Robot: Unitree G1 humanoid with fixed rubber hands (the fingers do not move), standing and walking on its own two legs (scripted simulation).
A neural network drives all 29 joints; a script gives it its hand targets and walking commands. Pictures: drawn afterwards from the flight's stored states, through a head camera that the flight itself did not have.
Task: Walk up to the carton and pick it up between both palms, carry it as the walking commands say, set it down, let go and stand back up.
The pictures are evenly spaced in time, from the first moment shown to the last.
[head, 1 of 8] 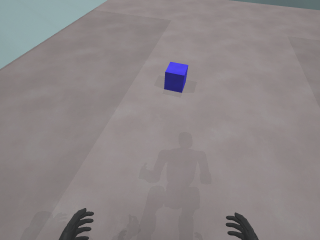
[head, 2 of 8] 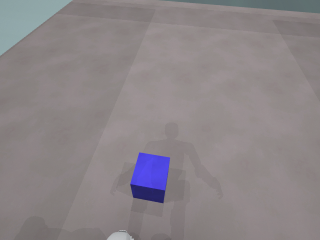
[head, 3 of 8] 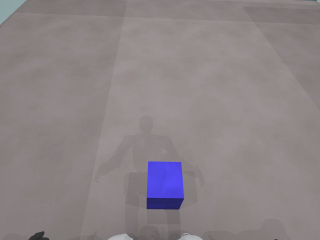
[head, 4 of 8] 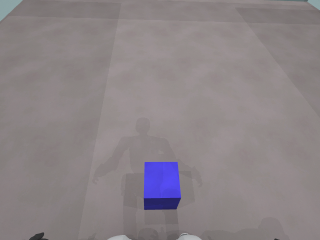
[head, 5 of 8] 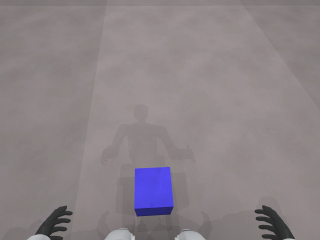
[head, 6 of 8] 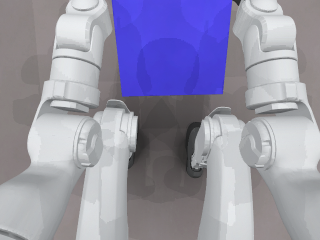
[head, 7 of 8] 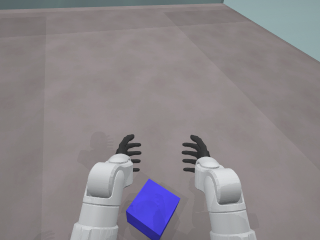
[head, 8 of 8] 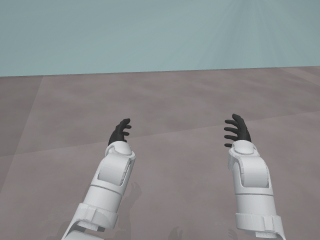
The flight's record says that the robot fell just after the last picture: yes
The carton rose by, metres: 0.62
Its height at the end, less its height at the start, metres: -0.01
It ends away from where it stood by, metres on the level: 0.16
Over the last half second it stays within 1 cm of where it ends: yes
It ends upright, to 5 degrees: no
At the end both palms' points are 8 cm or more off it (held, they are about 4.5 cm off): yes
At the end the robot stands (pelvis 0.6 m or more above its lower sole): no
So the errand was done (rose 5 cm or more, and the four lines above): no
